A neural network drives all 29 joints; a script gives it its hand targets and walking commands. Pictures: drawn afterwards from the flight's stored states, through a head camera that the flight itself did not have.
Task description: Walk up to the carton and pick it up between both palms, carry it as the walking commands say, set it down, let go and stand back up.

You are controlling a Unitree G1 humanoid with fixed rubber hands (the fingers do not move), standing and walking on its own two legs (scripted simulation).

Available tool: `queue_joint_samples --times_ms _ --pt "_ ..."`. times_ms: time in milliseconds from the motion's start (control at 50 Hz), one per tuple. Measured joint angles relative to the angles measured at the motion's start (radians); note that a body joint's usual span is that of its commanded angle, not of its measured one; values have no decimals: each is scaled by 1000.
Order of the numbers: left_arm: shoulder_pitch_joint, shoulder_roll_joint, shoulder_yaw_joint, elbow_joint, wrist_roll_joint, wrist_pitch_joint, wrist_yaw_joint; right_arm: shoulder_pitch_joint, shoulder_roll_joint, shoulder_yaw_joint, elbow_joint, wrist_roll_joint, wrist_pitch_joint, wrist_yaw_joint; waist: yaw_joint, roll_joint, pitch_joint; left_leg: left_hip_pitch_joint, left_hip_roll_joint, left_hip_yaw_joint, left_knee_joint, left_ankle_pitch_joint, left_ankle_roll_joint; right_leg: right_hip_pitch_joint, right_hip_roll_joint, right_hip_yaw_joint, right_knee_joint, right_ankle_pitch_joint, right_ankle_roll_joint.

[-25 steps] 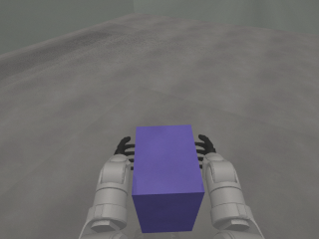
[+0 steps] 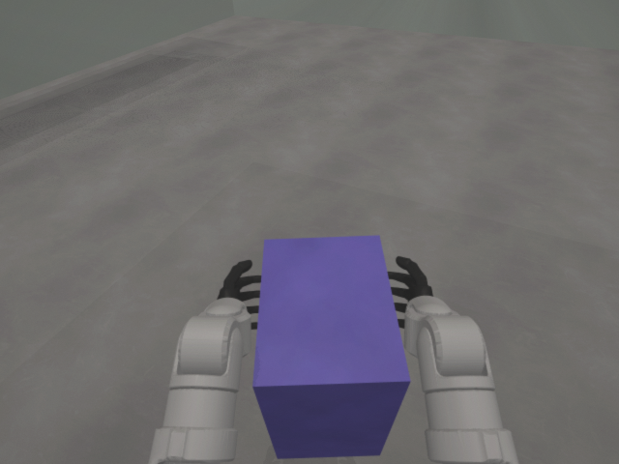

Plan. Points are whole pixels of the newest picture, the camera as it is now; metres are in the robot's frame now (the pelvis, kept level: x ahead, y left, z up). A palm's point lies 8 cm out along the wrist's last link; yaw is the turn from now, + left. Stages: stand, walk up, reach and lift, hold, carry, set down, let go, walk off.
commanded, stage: carry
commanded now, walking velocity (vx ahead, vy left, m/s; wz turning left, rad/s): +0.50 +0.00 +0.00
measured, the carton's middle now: (325, 353) +0.28 +0.00 +0.02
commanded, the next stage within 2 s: none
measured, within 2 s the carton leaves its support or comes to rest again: neither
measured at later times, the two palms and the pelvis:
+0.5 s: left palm (265, 190) +0.56 +0.10 +0.10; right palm (401, 192) +0.54 -0.14 +0.10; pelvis +0.25 +0.00 +0.01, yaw -4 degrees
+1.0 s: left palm (282, 115) +0.90 +0.09 +0.09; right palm (379, 111) +0.89 -0.15 +0.10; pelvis +0.60 -0.02 -0.01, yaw -4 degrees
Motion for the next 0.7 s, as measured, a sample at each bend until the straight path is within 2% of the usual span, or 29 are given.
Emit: queue_joint_samples --times_ms 40,80,200,240,260,320,360,400,520,560,580,600,640,680,700 --pt "10 3 -31 -43 -9 53 10 29 -8 6 -65 22 51 -9 -6 -19 2 -34 -9 38 65 -44 11 36 -14 -4 -45 -12 -7" --pt "22 7 -47 -93 -15 101 16 41 -11 16 -114 38 97 -18 -5 -36 8 -60 -22 73 63 -32 16 79 -31 2 -108 0 -3" --pt "21 6 -38 -215 -17 191 20 26 -6 42 -204 44 172 -31 10 -54 27 -73 -46 146 -142 148 10 186 -55 25 -192 -35 13" --pt "13 4 -21 -238 -13 208 18 5 0 46 -206 38 183 -32 11 -48 30 -27 -39 173 -233 234 27 189 -50 30 -111 -105 22" --pt "14 5 -7 -243 -12 210 16 -4 3 54 -191 35 179 -31 10 -57 26 -27 -39 189 -208 254 40 150 -60 19 -7 -137 23" --pt "24 7 16 -225 -18 221 11 -13 6 68 -145 26 187 -31 5 -40 35 16 -22 211 -181 168 52 -20 -56 -24 343 -139 9" --pt "21 7 13 -215 -22 225 10 -6 4 67 -150 24 198 -31 -4 -25 47 72 -11 209 -226 150 40 -112 -65 -63 425 -102 11" --pt "15 5 6 -217 -22 222 11 -4 3 59 -168 26 199 -32 -16 -15 61 131 -1 204 -280 148 29 -176 -81 -92 381 -56 20" --pt "-3 -1 -3 -262 -8 206 14 -24 9 39 -212 31 182 -30 -35 0 105 289 31 196 -342 70 -12 -234 -90 -171 50 101 36" --pt "-10 -3 -5 -277 -6 207 15 -28 11 34 -230 31 182 -28 -34 1 116 327 44 191 -294 2 -32 -201 -79 -212 -44 161 29" --pt "-16 -5 -6 -280 -5 207 15 -29 11 31 -240 31 183 -28 -33 -3 119 332 50 183 -236 -44 -39 -174 -74 -227 -76 177 16" --pt "-21 -7 -12 -271 -4 200 15 -28 10 21 -243 30 181 -27 -26 11 121 313 72 173 -138 -89 -38 -165 -66 -241 -52 214 -16" --pt "-30 -10 -21 -229 -3 189 15 -19 7 4 -234 30 180 -24 -12 23 132 193 74 103 165 -70 -15 -154 -60 -256 13 147 -53" --pt "-32 -10 -22 -198 -9 193 18 -5 3 1 -221 31 186 -23 -8 12 148 60 47 66 386 -42 15 -102 -63 -265 -12 97 -56" --pt "-28 -9 -24 -196 -12 195 20 0 1 4 -219 32 187 -22 -6 5 154 5 40 69 429 -24 24 -72 -65 -266 -41 93 -45"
